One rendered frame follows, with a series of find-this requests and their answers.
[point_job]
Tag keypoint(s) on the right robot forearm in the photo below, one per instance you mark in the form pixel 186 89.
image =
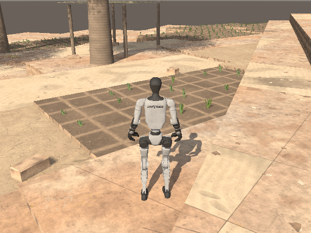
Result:
pixel 177 127

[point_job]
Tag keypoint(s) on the right robot hand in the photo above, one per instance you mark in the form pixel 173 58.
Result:
pixel 179 136

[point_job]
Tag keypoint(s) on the left robot hand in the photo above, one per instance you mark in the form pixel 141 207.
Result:
pixel 134 134

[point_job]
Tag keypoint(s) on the left robot forearm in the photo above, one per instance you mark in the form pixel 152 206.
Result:
pixel 132 127

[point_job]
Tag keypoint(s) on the left robot shin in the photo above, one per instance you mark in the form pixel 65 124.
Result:
pixel 144 177

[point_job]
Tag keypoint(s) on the right robot shin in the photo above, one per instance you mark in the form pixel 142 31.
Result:
pixel 166 176

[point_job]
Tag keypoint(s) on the right robot upper arm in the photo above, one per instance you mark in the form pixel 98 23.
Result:
pixel 172 109

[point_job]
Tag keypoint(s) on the robot shin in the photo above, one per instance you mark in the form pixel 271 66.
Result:
pixel 166 176
pixel 144 177

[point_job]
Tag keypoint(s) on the left robot upper arm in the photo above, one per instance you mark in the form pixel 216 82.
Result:
pixel 138 109

